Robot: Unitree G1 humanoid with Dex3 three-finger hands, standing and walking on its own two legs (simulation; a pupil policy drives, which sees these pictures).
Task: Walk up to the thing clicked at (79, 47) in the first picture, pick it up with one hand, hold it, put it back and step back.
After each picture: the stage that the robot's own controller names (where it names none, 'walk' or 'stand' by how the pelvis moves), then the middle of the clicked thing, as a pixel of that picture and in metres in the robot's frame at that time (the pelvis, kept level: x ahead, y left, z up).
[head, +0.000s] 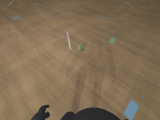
stand; (79, 47) +1.46 +0.23 -0.72
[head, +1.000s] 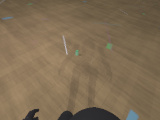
walk; (77, 52) +1.34 +0.20 -0.72
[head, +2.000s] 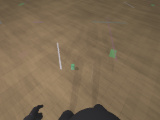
walk; (72, 66) +0.85 +0.24 -0.71
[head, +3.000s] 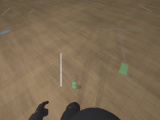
walk; (74, 85) +0.52 +0.23 -0.70
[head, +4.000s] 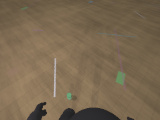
stand; (69, 96) +0.36 +0.20 -0.71
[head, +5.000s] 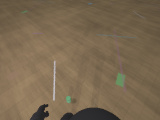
stand; (68, 99) +0.33 +0.22 -0.72
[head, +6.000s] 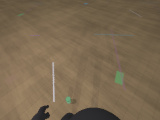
stand; (68, 100) +0.32 +0.24 -0.72
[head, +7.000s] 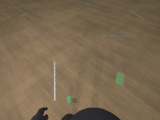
stand; (69, 99) +0.34 +0.23 -0.73
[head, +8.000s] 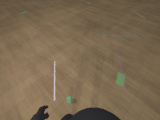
stand; (68, 99) +0.33 +0.22 -0.73
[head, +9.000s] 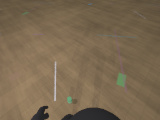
stand; (69, 99) +0.33 +0.22 -0.73
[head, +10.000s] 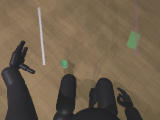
go down; (64, 64) +0.42 +0.21 -0.40
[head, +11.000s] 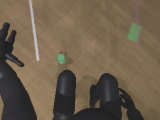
go down; (61, 59) +0.44 +0.22 -0.32
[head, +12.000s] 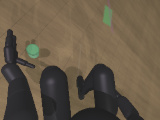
close in; (33, 51) +0.43 +0.26 -0.23
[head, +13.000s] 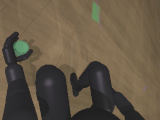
close; (21, 49) +0.42 +0.27 -0.23
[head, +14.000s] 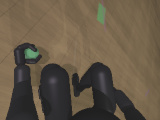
lift; (31, 53) +0.39 +0.25 -0.23
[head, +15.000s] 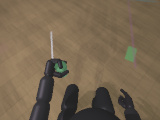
lift; (61, 69) +0.33 +0.19 -0.01
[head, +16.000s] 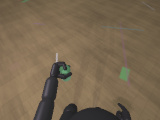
hold; (65, 73) +0.32 +0.17 +0.01
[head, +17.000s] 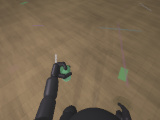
hold; (65, 73) +0.33 +0.17 -0.01
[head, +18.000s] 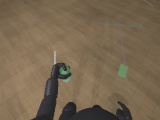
crouch; (65, 74) +0.33 +0.17 -0.03
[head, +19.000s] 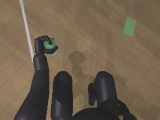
lower; (51, 47) +0.48 +0.22 -0.10
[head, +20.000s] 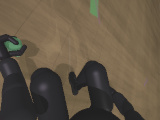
lower; (15, 47) +0.44 +0.28 -0.23
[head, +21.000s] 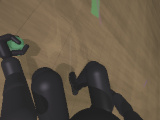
lower; (17, 47) +0.44 +0.27 -0.24
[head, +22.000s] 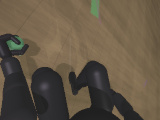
lower; (16, 46) +0.44 +0.27 -0.24
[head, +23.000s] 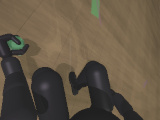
lower; (17, 46) +0.44 +0.27 -0.24
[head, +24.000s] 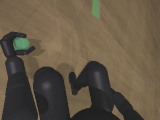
draw back; (21, 46) +0.44 +0.26 -0.24
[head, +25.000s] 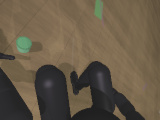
stand; (23, 45) +0.43 +0.26 -0.24
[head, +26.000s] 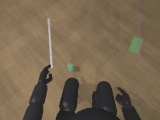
walk; (70, 67) +0.44 +0.18 -0.45
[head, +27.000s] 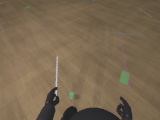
stand; (71, 95) +0.37 +0.17 -0.66
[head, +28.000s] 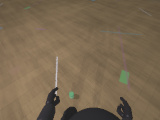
stand; (71, 95) +0.38 +0.18 -0.67
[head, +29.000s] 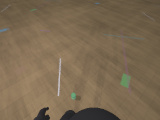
stand; (73, 96) +0.38 +0.16 -0.71
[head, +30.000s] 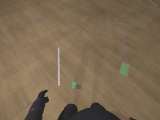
walk; (74, 85) +0.43 +0.14 -0.70
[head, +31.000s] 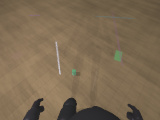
walk; (74, 72) +0.62 +0.19 -0.70
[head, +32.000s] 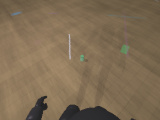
walk; (82, 58) +0.97 +0.16 -0.69
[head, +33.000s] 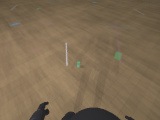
stand; (78, 64) +1.00 +0.20 -0.72
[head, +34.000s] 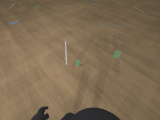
stand; (77, 63) +1.00 +0.20 -0.73
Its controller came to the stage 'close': yes
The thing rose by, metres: 0.71
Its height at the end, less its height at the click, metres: +0.00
